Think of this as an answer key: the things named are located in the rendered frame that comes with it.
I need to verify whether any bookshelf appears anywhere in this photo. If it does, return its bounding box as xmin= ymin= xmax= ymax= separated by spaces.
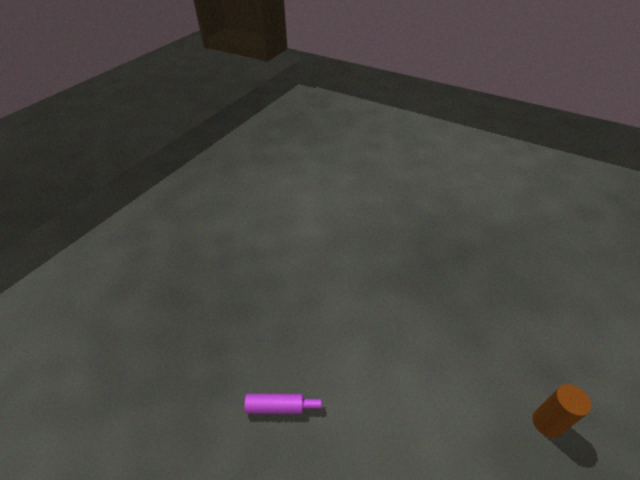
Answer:
xmin=194 ymin=0 xmax=287 ymax=62

